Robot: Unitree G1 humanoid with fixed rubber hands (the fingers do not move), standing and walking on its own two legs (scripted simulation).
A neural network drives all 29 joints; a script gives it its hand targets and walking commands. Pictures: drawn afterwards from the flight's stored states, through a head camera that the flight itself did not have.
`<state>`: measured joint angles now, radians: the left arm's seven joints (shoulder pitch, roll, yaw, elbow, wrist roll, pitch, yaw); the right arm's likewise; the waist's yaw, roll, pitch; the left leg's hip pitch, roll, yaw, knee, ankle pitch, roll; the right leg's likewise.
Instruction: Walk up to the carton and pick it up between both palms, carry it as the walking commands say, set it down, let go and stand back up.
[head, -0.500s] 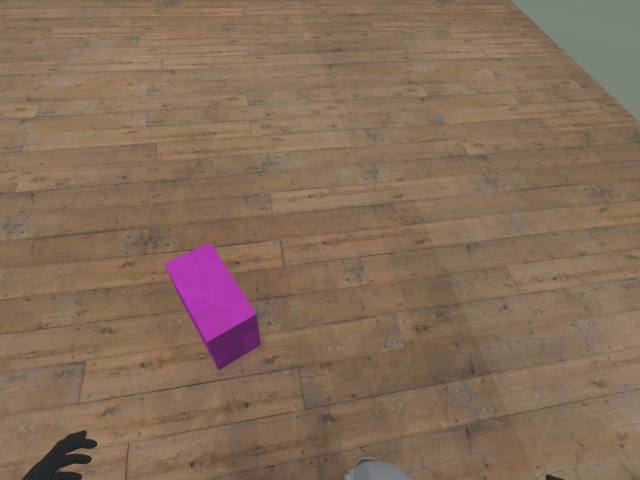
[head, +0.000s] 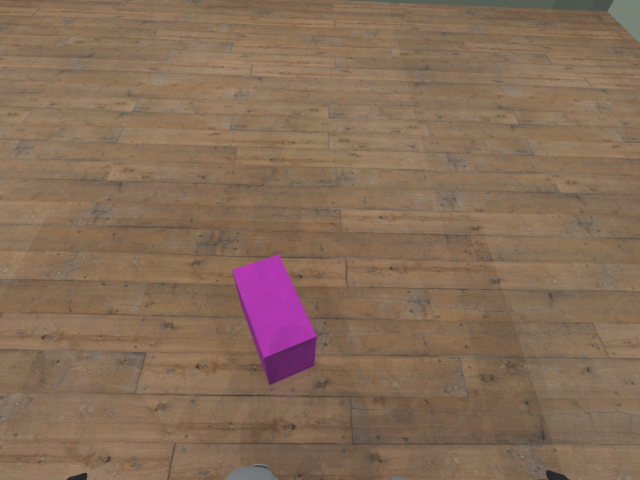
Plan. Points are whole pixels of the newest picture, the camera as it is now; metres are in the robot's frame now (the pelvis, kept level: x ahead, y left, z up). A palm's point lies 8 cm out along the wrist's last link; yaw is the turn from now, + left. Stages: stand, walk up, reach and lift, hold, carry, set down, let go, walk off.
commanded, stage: walk up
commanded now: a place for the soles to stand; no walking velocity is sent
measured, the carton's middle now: (274, 319) +0.61 +0.12 -0.64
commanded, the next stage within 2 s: none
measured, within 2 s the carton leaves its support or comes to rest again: neither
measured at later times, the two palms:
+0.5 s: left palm (77, 457) +0.16 +0.29 -0.07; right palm (596, 466) +0.16 -0.34 -0.07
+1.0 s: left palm out of the picture +0.12 +0.29 -0.08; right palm (570, 406) +0.23 -0.34 -0.08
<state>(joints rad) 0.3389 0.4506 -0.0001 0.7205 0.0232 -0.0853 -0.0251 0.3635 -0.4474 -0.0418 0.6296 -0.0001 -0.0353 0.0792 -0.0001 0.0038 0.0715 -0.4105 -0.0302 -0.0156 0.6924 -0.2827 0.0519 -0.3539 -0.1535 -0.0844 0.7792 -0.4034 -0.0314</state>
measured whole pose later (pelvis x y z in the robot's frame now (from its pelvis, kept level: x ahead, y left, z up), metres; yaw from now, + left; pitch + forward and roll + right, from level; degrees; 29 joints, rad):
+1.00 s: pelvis +0.11 -0.03 +0.00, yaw +11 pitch -1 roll +0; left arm 0.33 0.43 0.00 0.72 0.02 -0.04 -0.04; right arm 0.42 -0.46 -0.04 0.65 0.00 -0.06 0.02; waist 0.00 0.01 0.07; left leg -0.39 -0.04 0.00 0.65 -0.28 0.04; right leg -0.36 -0.05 -0.14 0.72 -0.34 -0.06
